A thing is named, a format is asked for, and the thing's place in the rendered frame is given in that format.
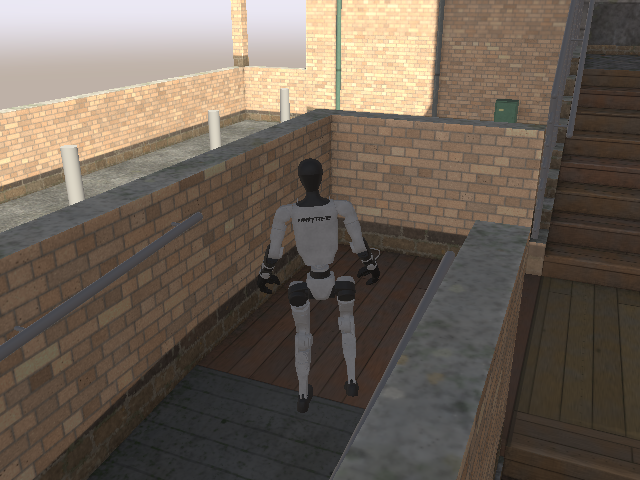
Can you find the right robot upper arm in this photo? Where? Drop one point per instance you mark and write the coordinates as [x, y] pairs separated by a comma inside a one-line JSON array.
[[346, 209]]

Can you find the robot head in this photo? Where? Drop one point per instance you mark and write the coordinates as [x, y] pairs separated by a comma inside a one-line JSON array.
[[310, 173]]

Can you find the robot right forearm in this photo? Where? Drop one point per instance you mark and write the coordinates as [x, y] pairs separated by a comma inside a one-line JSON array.
[[367, 257]]

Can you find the robot left forearm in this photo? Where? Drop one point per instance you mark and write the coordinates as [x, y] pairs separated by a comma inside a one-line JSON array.
[[267, 265]]

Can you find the left robot upper arm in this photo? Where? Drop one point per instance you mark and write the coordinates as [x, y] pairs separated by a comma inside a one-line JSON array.
[[282, 215]]

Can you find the robot right shin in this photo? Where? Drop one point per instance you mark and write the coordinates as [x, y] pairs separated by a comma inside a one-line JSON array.
[[349, 350]]

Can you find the left robot hand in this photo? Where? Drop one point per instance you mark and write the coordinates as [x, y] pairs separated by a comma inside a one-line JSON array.
[[261, 283]]

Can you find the right robot hand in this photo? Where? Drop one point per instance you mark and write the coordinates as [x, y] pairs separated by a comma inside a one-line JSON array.
[[375, 274]]

